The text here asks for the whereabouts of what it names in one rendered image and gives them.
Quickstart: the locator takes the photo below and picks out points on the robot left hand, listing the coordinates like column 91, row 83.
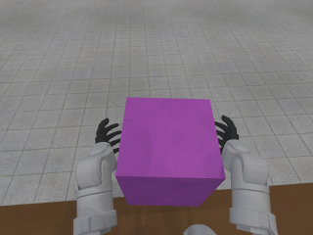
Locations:
column 102, row 131

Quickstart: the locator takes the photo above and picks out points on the robot right thigh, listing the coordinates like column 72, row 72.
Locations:
column 198, row 229

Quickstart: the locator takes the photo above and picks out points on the right robot forearm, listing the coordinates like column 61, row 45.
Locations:
column 251, row 207

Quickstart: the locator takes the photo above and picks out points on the left robot forearm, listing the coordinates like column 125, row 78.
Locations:
column 93, row 189

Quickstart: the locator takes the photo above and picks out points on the carton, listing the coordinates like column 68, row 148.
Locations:
column 169, row 153

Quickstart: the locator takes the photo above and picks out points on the robot right hand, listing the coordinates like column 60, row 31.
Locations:
column 230, row 132

